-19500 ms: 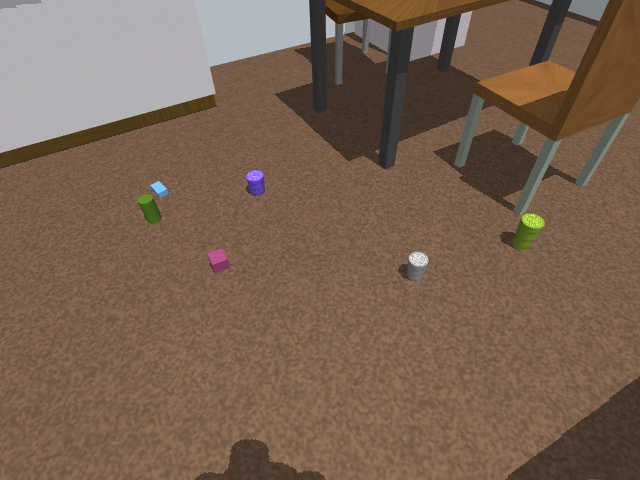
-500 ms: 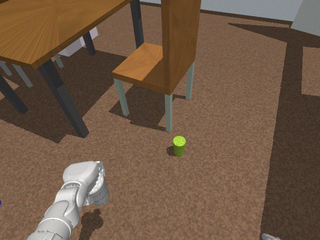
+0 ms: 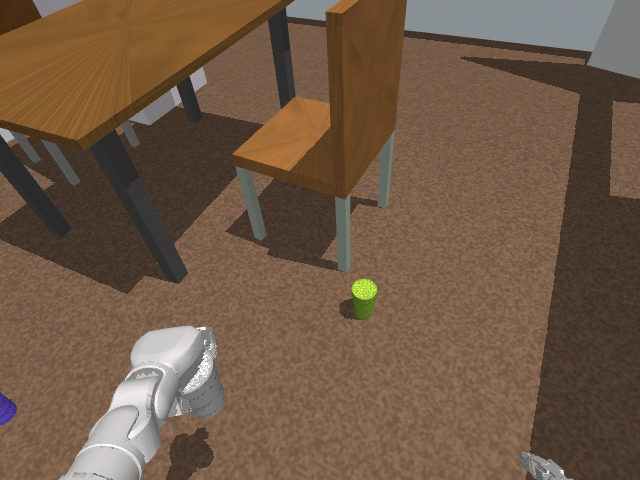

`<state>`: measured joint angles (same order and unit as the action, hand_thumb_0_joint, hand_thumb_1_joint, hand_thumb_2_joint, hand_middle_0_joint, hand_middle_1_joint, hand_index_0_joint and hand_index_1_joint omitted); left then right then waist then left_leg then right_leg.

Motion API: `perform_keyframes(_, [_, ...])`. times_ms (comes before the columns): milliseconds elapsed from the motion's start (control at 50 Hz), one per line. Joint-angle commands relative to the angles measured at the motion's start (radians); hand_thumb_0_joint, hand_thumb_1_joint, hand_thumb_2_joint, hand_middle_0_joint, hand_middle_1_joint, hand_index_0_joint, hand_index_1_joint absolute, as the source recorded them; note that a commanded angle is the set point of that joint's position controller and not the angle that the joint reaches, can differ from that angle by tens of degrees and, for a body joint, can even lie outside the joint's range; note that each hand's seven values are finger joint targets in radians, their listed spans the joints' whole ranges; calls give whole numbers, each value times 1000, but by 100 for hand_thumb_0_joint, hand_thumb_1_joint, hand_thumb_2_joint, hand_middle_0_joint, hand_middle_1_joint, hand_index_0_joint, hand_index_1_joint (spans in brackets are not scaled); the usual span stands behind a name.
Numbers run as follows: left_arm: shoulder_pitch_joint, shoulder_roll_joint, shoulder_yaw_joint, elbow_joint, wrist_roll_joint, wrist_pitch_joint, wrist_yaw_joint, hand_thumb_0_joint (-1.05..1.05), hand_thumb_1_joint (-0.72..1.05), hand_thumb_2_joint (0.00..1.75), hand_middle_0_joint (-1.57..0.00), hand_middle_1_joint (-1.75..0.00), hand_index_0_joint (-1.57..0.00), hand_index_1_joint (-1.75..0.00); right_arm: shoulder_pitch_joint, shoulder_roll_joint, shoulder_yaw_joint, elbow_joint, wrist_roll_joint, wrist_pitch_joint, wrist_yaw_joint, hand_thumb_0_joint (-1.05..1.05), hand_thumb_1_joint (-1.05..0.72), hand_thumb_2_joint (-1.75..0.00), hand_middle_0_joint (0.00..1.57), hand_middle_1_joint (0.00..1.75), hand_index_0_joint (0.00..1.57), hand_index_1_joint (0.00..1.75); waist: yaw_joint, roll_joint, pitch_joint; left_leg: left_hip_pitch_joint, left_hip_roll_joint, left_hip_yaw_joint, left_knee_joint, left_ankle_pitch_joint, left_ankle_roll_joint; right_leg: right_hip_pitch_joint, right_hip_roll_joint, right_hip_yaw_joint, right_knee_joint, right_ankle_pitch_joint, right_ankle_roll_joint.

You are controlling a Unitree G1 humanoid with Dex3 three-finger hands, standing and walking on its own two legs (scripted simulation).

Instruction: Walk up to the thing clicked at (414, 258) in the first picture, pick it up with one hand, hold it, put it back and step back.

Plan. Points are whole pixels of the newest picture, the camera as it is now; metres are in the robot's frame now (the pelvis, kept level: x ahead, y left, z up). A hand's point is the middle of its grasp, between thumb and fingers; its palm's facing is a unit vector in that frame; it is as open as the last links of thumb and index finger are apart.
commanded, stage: hold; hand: left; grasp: from above
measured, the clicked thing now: (198, 386) +0.31 +0.21 -0.11
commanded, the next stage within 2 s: crouch in 1.10 s
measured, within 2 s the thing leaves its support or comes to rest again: neither
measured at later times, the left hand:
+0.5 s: hand (173, 383) +0.28 +0.22 -0.04, palm faces -0.45 -0.06 -0.89, open 9.8 cm
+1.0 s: hand (175, 381) +0.29 +0.22 -0.04, palm faces -0.45 -0.06 -0.89, open 9.8 cm
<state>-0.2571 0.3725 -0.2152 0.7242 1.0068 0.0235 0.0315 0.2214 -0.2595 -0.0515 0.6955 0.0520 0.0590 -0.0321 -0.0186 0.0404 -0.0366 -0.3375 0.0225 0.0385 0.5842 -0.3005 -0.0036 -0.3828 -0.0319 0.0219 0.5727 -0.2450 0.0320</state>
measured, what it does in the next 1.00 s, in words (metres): stands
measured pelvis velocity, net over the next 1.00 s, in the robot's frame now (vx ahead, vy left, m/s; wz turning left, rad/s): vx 0.00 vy -0.01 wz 0.01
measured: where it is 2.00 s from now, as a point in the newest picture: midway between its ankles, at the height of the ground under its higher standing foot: outside the picture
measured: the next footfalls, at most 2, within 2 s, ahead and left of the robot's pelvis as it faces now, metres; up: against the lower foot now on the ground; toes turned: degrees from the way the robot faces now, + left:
none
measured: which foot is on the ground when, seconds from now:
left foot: down 0.00-1.00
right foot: down 0.00-1.00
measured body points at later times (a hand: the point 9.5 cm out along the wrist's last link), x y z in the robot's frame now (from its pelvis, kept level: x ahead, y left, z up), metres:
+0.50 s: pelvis +0.00 +0.00 +0.01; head +0.00 -0.03 +0.45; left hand +0.30 +0.22 +0.01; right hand +0.14 -0.26 -0.11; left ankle +0.00 +0.12 -0.73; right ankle +0.03 -0.14 -0.73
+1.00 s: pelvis +0.00 -0.01 +0.01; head +0.01 -0.03 +0.46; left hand +0.31 +0.22 +0.02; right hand +0.15 -0.26 -0.11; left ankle +0.00 +0.12 -0.73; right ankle +0.03 -0.14 -0.73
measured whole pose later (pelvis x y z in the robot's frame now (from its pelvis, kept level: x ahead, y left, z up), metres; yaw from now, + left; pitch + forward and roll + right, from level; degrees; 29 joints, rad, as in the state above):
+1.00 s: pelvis +0.00 -0.01 +0.01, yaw +0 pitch +1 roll +0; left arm -0.22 0.39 -0.20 0.63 1.00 -0.01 -0.02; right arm 0.18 -0.25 -0.03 0.68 0.06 0.07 -0.06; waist 0.00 0.04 0.00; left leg -0.24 0.02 0.03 0.48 -0.25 -0.01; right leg -0.29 -0.03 0.01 0.49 -0.21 0.03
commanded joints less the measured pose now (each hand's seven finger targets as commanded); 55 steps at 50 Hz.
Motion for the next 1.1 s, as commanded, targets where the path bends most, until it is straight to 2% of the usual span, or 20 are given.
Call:
perform_keyframes(0, [-351,224,101,-219,-4,-11,31,0,52,97,-96,-83,-94,-85,-61,-141,-41,-137,-3,-41,-11,0,-91,-91,20,30,20,30,8,-13,-240,112,-35,-9,-94,201,11,116,51,-30,-91,134,-37])
perform_keyframes(300, [-350,235,112,-274,-13,-19,17,0,52,90,-92,-83,-93,-83,-100,-130,-28,-149,0,-47,-21,0,-91,-91,20,30,20,30,19,-14,-214,127,-37,-7,-132,157,12,139,47,-28,-128,90,-36])
perform_keyframes(360, [-339,227,105,-293,-14,-21,4,0,51,92,-93,-83,-93,-84,-97,-129,-29,-151,2,-47,-23,0,-92,-91,20,30,20,30,17,-16,-239,144,-39,-5,-128,196,13,156,47,-23,-123,129,-35])
perform_keyframes(380, [-344,252,124,-294,-9,-20,2,0,51,93,-93,-82,-93,-83,-104,-126,-28,-148,3,-46,-25,0,-91,-91,20,30,20,30,26,-7,-242,148,-41,-1,-129,212,14,163,45,-24,-125,139,-35])
perform_keyframes(420, [-346,235,103,-317,-13,-25,-10,0,50,92,-93,-83,-92,-83,-104,-126,-28,-151,4,-46,-25,0,-92,-91,20,30,20,30,18,-16,-251,166,-37,-4,-131,233,13,165,48,-26,-120,160,-37])
perform_keyframes(460, [-330,255,127,-285,-18,-24,-12,0,51,92,-94,-82,-93,-83,-100,-132,-27,-144,4,-43,-28,0,-92,-91,20,30,20,30,15,-22,-221,162,-33,-9,-136,228,11,161,51,-30,-130,150,-37])
perform_keyframes(480, [-339,236,108,-322,-21,-27,-17,0,53,90,-93,-84,-94,-83,-107,-126,-26,-150,4,-44,-27,0,-91,-91,20,30,20,30,24,-1,-228,164,-33,-10,-142,228,9,161,52,-31,-127,152,-38])
perform_keyframes(500, [-347,253,124,-308,-22,-27,-17,0,53,92,-95,-82,-95,-83,-109,-128,-26,-148,4,-43,-28,0,-91,-91,20,30,20,30,23,-1,-226,169,-34,-8,-144,223,9,162,51,-29,-133,147,-39])
perform_keyframes(520, [-340,236,107,-307,-18,-26,-22,0,53,92,-95,-82,-95,-83,-110,-128,-25,-153,5,-43,-28,0,-91,-91,20,30,20,30,17,-10,-222,171,-33,-9,-147,223,10,157,52,-28,-132,148,-40])
perform_keyframes(620, [-309,223,101,-292,-30,-30,-38,0,51,88,-91,-82,-92,-81,-115,-125,-22,-160,6,-40,-28,0,-91,-91,20,30,20,30,20,-27,-191,161,-34,-10,-158,210,13,169,49,-29,-147,135,-37])
perform_keyframes(680, [-307,261,136,-313,-22,-37,-41,0,49,86,-90,-81,-91,-81,-118,-123,-23,-160,5,-38,-31,0,-91,-91,20,30,20,30,32,-5,-211,171,-37,-5,-156,230,12,174,48,-27,-145,149,-39])
perform_keyframes(700, [-301,248,124,-316,-22,-40,-44,0,49,89,-92,-80,-91,-80,-119,-121,-21,-165,5,-38,-30,0,-91,-91,20,30,20,30,27,-15,-211,175,-37,-6,-157,229,13,179,48,-27,-146,148,-39])
perform_keyframes(740, [-314,232,106,-314,-22,-42,-42,0,49,90,-93,-80,-92,-81,-125,-122,-20,-164,5,-36,-31,0,-91,-91,20,30,20,30,17,-22,-197,178,-37,-8,-158,226,13,171,48,-27,-149,148,-39])
perform_keyframes(780, [-319,258,132,-339,-18,-47,-34,0,48,90,-91,-82,-91,-82,-123,-123,-22,-164,3,-34,-33,0,-92,-91,20,30,20,30,26,-22,-229,190,-41,-5,-154,244,15,188,45,-26,-150,166,-37])
perform_keyframes(840, [-359,246,120,-345,-19,-47,-17,0,48,90,-90,-82,-90,-82,-127,-118,-18,-160,1,-31,-34,0,-91,-91,20,30,20,30,18,-22,-223,192,-43,-2,-154,228,17,179,42,-24,-156,155,-34])
perform_keyframes(860, [-353,259,133,-316,-13,-44,-10,0,47,89,-90,-81,-90,-82,-117,-123,-19,-152,2,-30,-34,0,-91,-91,20,30,20,30,12,-27,-218,189,-43,-1,-153,234,17,176,42,-23,-154,165,-34])
perform_keyframes(880, [-338,276,151,-309,-9,-43,-4,0,47,88,-90,-81,-89,-81,-116,-121,-21,-147,2,-30,-34,0,-91,-91,20,30,20,30,27,-16,-227,183,-44,0,-153,242,16,192,42,-27,-153,169,-35])
perform_keyframes(940, [-333,244,128,-318,-2,-38,5,0,48,90,-90,-82,-90,-82,-119,-119,-23,-153,1,-27,-33,0,-91,-91,20,30,20,30,23,-6,-236,193,-43,0,-150,261,12,184,43,-29,-143,186,-38])
perform_keyframes(980, [-368,269,138,-327,-1,-35,8,0,49,88,-89,-82,-90,-81,-113,-126,-27,-143,1,-27,-32,0,-91,-91,20,30,20,30,25,3,-247,199,-39,-2,-152,267,10,190,45,-31,-144,190,-40])
perform_keyframes(1080, [-315,233,111,-315,-16,-25,-13,0,51,89,-90,-85,-92,-83,-114,-126,-33,-147,3,-25,-29,0,-91,-91,20,30,20,30,29,-5,-229,202,-34,-9,-154,287,7,190,48,-37,-146,202,-41])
